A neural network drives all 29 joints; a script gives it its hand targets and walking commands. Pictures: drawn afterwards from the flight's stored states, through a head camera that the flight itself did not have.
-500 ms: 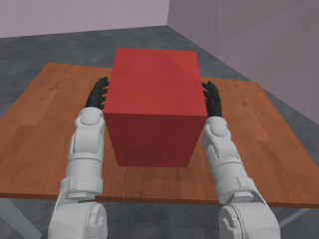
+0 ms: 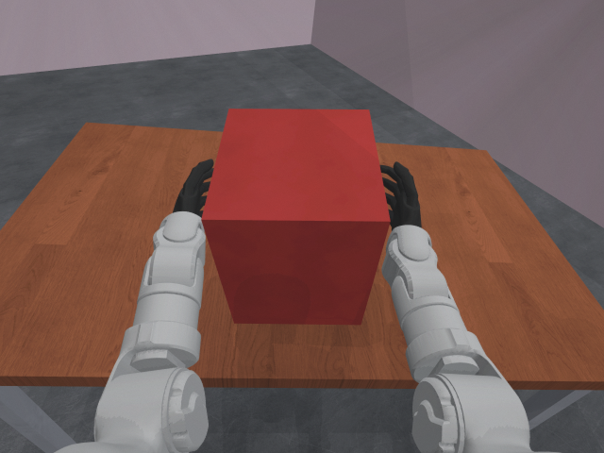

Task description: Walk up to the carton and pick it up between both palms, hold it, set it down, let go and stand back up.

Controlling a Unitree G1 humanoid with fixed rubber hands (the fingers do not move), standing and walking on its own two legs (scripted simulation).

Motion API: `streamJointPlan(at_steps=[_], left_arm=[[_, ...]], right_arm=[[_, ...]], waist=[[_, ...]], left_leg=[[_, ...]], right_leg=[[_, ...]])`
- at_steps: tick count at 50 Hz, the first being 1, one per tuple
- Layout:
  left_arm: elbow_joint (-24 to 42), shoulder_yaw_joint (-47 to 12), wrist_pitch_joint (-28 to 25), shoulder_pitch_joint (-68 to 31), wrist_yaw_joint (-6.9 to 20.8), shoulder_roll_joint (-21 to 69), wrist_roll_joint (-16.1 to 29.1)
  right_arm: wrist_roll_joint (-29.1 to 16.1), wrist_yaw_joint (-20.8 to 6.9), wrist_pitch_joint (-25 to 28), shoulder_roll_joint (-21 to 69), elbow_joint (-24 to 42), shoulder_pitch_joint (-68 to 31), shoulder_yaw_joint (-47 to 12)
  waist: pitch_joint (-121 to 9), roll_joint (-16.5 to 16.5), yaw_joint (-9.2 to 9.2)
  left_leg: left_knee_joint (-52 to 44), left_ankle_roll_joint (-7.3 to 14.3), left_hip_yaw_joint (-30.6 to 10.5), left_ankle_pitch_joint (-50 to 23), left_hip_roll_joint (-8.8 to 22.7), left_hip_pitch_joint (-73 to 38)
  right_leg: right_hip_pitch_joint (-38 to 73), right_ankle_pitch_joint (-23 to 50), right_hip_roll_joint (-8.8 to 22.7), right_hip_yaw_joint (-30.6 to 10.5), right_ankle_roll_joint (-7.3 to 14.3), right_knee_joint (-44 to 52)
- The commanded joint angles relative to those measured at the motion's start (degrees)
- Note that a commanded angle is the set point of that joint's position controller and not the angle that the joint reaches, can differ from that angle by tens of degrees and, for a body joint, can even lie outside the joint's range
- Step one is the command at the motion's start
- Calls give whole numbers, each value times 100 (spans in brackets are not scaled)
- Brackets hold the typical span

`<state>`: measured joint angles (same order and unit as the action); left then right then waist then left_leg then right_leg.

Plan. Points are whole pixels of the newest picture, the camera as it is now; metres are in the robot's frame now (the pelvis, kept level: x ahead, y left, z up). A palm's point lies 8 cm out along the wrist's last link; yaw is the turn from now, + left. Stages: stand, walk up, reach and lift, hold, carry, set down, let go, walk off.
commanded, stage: set down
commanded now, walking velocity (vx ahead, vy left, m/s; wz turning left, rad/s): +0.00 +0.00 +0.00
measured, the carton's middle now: (298, 222) +0.41 -0.01 +0.10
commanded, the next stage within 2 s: none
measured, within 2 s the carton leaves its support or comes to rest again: neither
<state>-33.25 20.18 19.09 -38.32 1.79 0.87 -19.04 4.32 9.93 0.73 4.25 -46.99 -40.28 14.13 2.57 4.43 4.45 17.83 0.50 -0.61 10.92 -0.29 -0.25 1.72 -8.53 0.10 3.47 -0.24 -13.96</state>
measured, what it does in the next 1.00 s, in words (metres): stands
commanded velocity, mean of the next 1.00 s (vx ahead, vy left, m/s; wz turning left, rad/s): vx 0.00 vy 0.00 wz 0.00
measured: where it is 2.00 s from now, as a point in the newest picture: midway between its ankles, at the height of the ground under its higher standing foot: outside the picture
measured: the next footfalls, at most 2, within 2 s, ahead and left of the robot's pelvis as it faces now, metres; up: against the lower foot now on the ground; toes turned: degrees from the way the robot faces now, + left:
none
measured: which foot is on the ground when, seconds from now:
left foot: down 0.00-1.00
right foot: down 0.00-1.00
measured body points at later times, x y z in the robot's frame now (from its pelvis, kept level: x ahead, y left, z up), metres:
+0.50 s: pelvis +0.01 +0.00 +0.00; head -0.01 +0.04 +0.45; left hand +0.43 +0.14 +0.10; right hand +0.39 -0.15 +0.12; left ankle +0.00 +0.11 -0.75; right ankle +0.00 -0.12 -0.75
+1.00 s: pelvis +0.02 +0.01 +0.00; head +0.02 +0.04 +0.45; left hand +0.44 +0.14 +0.08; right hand +0.40 -0.15 +0.09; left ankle +0.00 +0.11 -0.75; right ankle +0.00 -0.12 -0.75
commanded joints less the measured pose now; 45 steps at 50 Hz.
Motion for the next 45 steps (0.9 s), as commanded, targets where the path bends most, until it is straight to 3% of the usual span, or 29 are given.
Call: streamJointPlan(at_steps=[1,4,7,9,11,12,14,17,18,20,21,22,23,24,26,27,28,31,32,33,34,35,36,37,38,39,41,43,45], left_arm=[[1192,-2520,-783,-4815,811,3338,671],[789,-2405,-892,-4681,701,3344,675],[403,-2335,-983,-4716,769,3390,596],[368,-1980,-1066,-4762,808,3219,518],[220,-1949,-1146,-4714,828,3245,536],[260,-2098,-1206,-4798,801,3323,666],[-145,-1758,-1226,-4589,828,3197,463],[15,-2091,-1357,-4677,790,3274,599],[-5,-1888,-1375,-4651,795,3103,555],[-307,-1660,-1316,-4396,875,3094,496],[-302,-1749,-1355,-4480,887,3121,465],[-462,-1664,-1272,-4416,899,3130,336],[-137,-1857,-1343,-4567,891,3194,455],[-294,-1797,-1402,-4725,871,3232,492],[-480,-1669,-1477,-4599,880,3157,403],[-211,-1799,-1536,-4923,844,3202,444],[-268,-1742,-1625,-4875,837,3126,494],[-545,-1879,-1664,-4737,825,3381,500],[-262,-1800,-1780,-4987,801,3251,504],[-231,-1849,-1801,-5012,799,3250,499],[-627,-1890,-1805,-4878,807,3317,595],[-881,-1660,-1808,-4618,813,3199,499],[-888,-1495,-1792,-4596,861,3039,343],[-645,-1718,-1890,-4935,833,3226,493],[-824,-1612,-1904,-4943,832,3131,396],[-1084,-1336,-1905,-4725,857,2982,280],[-944,-1540,-1886,-4784,924,3046,273],[-885,-1943,-1967,-4727,810,3465,466],[-1249,-1492,-2137,-4954,782,3183,403]], right_arm=[[4,-860,664,3030,1254,-4091,-1756],[176,-927,621,2968,1090,-4031,-1697],[462,-939,674,2890,762,-3961,-1203],[559,-943,619,3015,453,-3831,-1193],[531,-930,708,3186,750,-4098,-1303],[470,-929,771,3252,864,-4132,-1397],[492,-944,679,3335,692,-3994,-1408],[558,-943,767,3214,540,-3712,-1355],[666,-930,752,3129,406,-3650,-1244],[635,-922,698,3310,623,-3697,-1347],[714,-915,739,3247,504,-3684,-1110],[681,-927,699,3238,383,-3574,-1042],[739,-919,793,3228,690,-3609,-1245],[734,-925,795,3202,521,-3758,-1043],[842,-977,833,3255,598,-3795,-1211],[752,-1002,846,3342,444,-3537,-1172],[801,-1020,906,3348,623,-3826,-1201],[1006,-988,983,3318,483,-3818,-995],[870,-1002,965,3556,262,-3484,-1137],[907,-1000,1012,3487,158,-3643,-1014],[997,-979,1086,3437,597,-3975,-1038],[1055,-978,1018,3463,449,-3636,-1033],[1074,-969,1007,3484,299,-3494,-1046],[1162,-990,1017,3438,161,-3515,-931],[1145,-992,1063,3475,122,-3488,-842],[1221,-991,1025,3501,-7,-3671,-766],[1353,-955,1099,3394,-63,-3206,-529],[1255,-992,1303,3488,266,-3439,-735],[1330,-1030,1268,3543,238,-3918,-632]], waist=[[-3060,-810,66],[-2769,-656,22],[-2924,-738,222],[-2503,-517,163],[-2897,-488,-17],[-3149,-438,27],[-2861,-509,-170],[-3028,-808,68],[-2881,-507,131],[-2602,-272,-71],[-2845,-423,88],[-2538,-658,71],[-2840,-673,19],[-3064,-685,113],[-2832,-571,-43],[-2925,-731,31],[-3261,-600,-135],[-3190,-757,79],[-3380,-843,-44],[-3316,-891,75],[-3511,-684,40],[-3167,-525,63],[-3167,-425,-77],[-3354,-585,85],[-3330,-697,19],[-2999,-519,-120],[-3042,-695,214],[-3784,-1076,226],[-3640,-737,-119]], left_leg=[[75,-529,372,-2259,-117,-465],[51,-493,380,-2214,-41,-673],[41,-564,349,-2186,-14,-712],[-50,-473,450,-1916,-82,-451],[-51,-440,481,-1921,-131,-233],[35,-486,464,-2263,-102,-235],[-30,-437,524,-2076,-152,-58],[57,-594,459,-2572,-96,-354],[87,-535,427,-2580,-53,-449],[-102,-419,499,-2111,-105,3],[-102,-462,512,-1994,-103,21],[-45,-499,531,-2122,-130,-55],[15,-582,489,-2474,-71,-165],[55,-551,441,-2414,-40,-264],[96,-539,459,-2714,-21,-351],[160,-601,428,-2890,2,-508],[73,-498,490,-2664,-7,-268],[194,-645,459,-2942,-18,-268],[210,-581,460,-2870,-9,-159],[233,-637,456,-3081,14,-353],[222,-600,457,-2883,23,-158],[133,-522,496,-2610,-21,-47],[97,-493,524,-2614,-16,62],[78,-565,446,-2753,46,-81],[131,-553,515,-2614,11,-127],[93,-486,538,-2544,-34,-59],[144,-582,519,-2650,-18,-94],[390,-739,458,-3450,67,-438],[225,-572,498,-2894,64,-32]], right_leg=[[771,1640,-166,270,-217,-157],[606,1376,-215,302,-172,-93],[441,1363,-166,348,-173,-66],[570,1409,-148,293,-215,-16],[1018,1967,-73,199,-258,-206],[968,2214,-98,207,-270,-254],[1155,2146,-53,169,-304,-244],[959,2169,-98,216,-223,-180],[921,2244,-120,252,-257,-180],[1220,2275,-58,187,-302,-231],[1157,2157,-87,205,-256,-240],[955,2022,-94,221,-260,-206],[980,2213,-105,304,-255,-303],[811,1998,-112,262,-218,-187],[888,2259,-89,244,-240,-254],[621,2004,-162,298,-206,-237],[799,2291,-69,184,-243,-235],[666,2308,-123,289,-211,-240],[825,2378,-74,175,-191,-299],[719,2456,-109,238,-205,-267],[757,2399,-119,269,-192,-257],[875,2485,-41,223,-192,-281],[1036,2712,-54,216,-270,-320],[904,2463,-106,290,-203,-343],[614,2344,-67,270,-218,-315],[667,2380,-42,215,-274,-238],[717,2443,-61,358,-274,-329],[379,2546,-169,367,-165,-358],[445,2206,-87,249,-140,-249]])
